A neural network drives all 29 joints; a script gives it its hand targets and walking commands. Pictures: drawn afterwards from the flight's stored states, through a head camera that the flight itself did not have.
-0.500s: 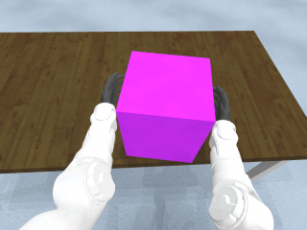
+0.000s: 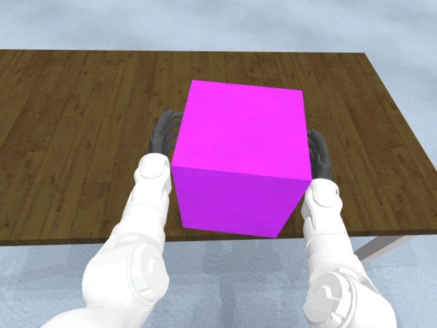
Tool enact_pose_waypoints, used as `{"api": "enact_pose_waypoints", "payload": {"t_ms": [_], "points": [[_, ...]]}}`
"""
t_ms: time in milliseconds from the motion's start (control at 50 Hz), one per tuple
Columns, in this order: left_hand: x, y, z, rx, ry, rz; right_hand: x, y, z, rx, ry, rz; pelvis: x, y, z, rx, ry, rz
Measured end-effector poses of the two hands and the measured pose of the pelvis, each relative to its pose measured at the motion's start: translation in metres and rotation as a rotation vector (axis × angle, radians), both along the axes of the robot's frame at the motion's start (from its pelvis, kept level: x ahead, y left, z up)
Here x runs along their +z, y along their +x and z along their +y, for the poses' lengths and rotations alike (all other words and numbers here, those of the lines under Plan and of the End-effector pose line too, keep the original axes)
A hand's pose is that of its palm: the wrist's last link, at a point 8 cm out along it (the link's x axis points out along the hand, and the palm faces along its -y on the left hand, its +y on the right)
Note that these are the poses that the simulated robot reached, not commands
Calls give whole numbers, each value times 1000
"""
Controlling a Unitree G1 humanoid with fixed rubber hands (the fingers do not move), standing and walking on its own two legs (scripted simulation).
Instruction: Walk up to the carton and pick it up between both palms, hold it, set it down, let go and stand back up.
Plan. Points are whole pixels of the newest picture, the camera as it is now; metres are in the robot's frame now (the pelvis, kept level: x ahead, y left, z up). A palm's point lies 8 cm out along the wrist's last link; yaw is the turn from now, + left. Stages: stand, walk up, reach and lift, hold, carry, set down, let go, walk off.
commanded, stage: reach and lift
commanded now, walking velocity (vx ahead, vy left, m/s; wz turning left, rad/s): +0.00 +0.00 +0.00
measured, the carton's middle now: (237, 165) +0.44 -0.02 +0.00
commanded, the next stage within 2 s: none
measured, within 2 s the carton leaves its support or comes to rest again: leaves its support in 0.26 s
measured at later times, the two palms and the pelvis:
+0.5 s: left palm (150, 162) +0.39 +0.14 +0.07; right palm (323, 181) +0.36 -0.16 +0.07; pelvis -0.03 +0.00 +0.00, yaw +0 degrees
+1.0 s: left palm (142, 157) +0.38 +0.15 +0.11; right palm (329, 176) +0.35 -0.16 +0.10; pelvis -0.03 -0.01 +0.00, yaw +0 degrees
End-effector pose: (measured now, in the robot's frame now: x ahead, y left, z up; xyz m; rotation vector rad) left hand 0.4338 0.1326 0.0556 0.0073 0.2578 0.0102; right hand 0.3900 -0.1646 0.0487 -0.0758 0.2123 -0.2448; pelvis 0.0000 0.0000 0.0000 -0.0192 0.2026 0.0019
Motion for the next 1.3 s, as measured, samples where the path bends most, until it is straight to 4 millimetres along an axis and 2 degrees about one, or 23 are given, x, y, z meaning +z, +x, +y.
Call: {"api": "enact_pose_waypoints", "payload": {"t_ms": [160, 360, 640, 980, 1300], "points": [[-1, -15, 1, 12, -15, 15, 1, -12, 0, 8, -9, 13, 2, -8, -3, 6, 3, -34], [10, -31, 3, 21, -5, 13, 9, -25, 2, 23, -5, 9, 3, -18, -1, 2, 5, -51], [26, -49, 13, 45, -15, 10, 30, -35, 9, 51, 15, 5, 3, -33, -1, 4, 10, -106], [56, -55, 13, 56, -1, -22, 52, -39, 10, 56, 64, -37, 4, -33, -5, 7, 13, -195], [62, -79, 16, 75, 3, -13, 69, -50, 11, 76, 83, -73, 4, -34, -9, 16, 15, -283]]}}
